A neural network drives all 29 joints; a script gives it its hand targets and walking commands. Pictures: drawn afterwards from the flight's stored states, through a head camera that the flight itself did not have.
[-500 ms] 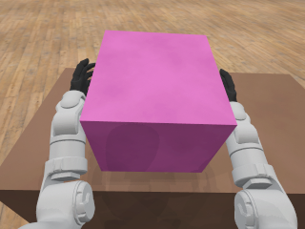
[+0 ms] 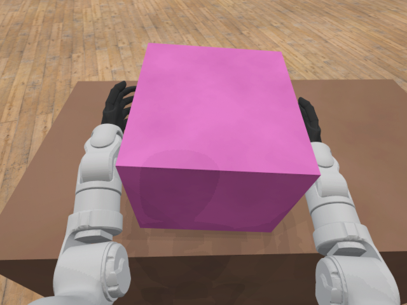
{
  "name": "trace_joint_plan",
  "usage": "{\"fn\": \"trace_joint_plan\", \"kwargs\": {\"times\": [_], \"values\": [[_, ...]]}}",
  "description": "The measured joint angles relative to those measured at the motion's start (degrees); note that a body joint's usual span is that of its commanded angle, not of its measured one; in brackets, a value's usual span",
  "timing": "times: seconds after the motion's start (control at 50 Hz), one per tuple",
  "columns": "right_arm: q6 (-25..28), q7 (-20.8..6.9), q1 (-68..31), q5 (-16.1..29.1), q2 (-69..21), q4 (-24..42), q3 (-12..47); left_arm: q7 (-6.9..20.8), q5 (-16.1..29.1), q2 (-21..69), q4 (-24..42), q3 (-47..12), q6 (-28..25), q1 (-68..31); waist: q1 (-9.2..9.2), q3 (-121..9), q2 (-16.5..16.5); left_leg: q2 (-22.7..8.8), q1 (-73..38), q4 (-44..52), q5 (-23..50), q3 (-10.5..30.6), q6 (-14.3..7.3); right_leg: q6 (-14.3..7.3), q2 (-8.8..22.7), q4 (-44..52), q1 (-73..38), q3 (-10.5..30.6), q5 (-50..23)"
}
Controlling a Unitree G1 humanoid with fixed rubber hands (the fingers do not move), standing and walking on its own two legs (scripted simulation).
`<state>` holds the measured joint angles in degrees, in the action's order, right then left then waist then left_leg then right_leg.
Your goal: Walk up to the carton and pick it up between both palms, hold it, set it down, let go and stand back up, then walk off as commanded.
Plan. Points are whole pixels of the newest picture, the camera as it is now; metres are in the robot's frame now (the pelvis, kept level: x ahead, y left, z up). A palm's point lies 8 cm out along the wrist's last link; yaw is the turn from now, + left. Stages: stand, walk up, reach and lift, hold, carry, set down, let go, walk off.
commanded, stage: set down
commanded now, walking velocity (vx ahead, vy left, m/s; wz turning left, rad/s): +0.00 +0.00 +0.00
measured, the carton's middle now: (210, 139) +0.42 -0.03 +0.11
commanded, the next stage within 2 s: none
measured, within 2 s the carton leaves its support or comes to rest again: rests again in 2.00 s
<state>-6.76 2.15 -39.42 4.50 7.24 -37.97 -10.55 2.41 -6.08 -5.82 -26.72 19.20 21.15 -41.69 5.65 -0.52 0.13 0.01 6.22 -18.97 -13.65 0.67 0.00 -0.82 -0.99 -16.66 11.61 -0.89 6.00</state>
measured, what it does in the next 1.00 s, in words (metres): stands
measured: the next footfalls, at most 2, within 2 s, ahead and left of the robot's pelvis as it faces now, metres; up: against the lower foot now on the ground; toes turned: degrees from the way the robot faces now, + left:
none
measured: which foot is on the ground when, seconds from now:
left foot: down 0.00-1.00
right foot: down 0.00-1.00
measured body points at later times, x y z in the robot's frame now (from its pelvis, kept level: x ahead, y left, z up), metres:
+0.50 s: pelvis +0.00 +0.00 +0.00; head +0.01 +0.01 +0.45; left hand +0.44 +0.14 +0.13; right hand +0.39 -0.23 +0.13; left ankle -0.04 +0.11 -0.75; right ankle +0.03 -0.11 -0.75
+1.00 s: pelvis +0.02 +0.01 +0.00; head +0.04 +0.02 +0.45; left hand +0.46 +0.14 +0.11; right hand +0.41 -0.23 +0.11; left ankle -0.04 +0.11 -0.75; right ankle +0.03 -0.11 -0.75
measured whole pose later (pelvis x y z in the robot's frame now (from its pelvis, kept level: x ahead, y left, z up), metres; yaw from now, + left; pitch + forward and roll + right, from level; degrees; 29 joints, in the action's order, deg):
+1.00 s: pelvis +0.02 +0.01 +0.00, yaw +0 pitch +3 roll -1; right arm -3.4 -0.1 -37.1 -2.9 5.8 -41.2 -15.3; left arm 2.7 -6.1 -5.9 -44.9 19.2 7.2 -42.7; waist 6.8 -0.5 0.1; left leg 0.0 6.2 -18.6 -15.1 0.7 -0.3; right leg -0.3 -1.0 -16.7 11.7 -0.9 7.5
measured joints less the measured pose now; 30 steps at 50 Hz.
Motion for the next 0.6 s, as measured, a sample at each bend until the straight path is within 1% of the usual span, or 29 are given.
{"fn": "trace_joint_plan", "kwargs": {"times": [0.14,0.24,0.42,0.6], "values": [[0.1,0.0,0.6,-0.4,-0.1,0.0,0.0,0.1,0.0,0.2,-1.4,0.0,-1.6,0.8,0.0,0.2,0.0,0.0,0.0,0.0,-0.1,0.0,-0.1,0.1,0.0,0.0,0.0,0.0,0.1],[0.4,0.0,0.7,-2.1,-0.1,0.0,0.0,0.1,0.0,0.2,-2.9,0.0,-3.2,0.8,0.18,0.1,0.0,0.0,0.0,0.0,-0.1,0.0,-0.1,0.1,0.0,0.0,0.0,0.0,0.1],[0.3,-0.4,1.5,-4.3,-0.3,-0.4,-0.8,0.3,0.0,0.2,-8.1,0.0,-6.7,0.7,1.07,0.0,0.0,0.0,0.0,0.0,-0.1,0.0,-0.1,0.1,0.0,0.0,0.0,0.0,0.1],[0.7,-1.4,1.6,-6.1,-0.9,-1.3,-2.9,0.3,0.0,0.1,-12.9,0.0,-9.9,-0.1,1.12,0.0,0.0,0.0,0.0,0.1,-0.3,0.0,-0.1,0.2,0.0,0.0,0.0,0.0,0.3]]}}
